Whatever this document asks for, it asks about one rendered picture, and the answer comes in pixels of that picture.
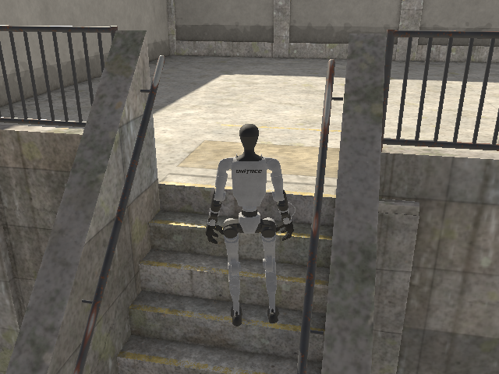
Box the stairs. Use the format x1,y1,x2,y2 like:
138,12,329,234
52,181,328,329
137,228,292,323
117,184,336,374

